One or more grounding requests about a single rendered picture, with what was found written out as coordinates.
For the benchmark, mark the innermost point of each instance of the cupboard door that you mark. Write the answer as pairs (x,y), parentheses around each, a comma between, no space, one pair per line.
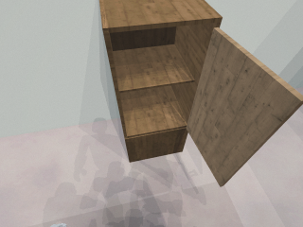
(239,104)

